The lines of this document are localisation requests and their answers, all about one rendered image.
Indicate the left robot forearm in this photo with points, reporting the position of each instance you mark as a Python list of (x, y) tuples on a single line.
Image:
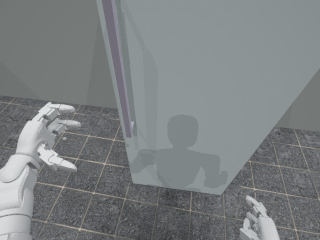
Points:
[(17, 180)]

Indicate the fridge door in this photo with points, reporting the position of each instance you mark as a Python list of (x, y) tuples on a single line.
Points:
[(206, 81)]

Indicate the left robot hand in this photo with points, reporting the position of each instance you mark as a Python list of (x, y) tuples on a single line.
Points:
[(35, 134)]

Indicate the handle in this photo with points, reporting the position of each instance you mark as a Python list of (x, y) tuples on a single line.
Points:
[(116, 52)]

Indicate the right robot hand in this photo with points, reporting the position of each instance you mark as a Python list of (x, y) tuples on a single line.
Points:
[(264, 227)]

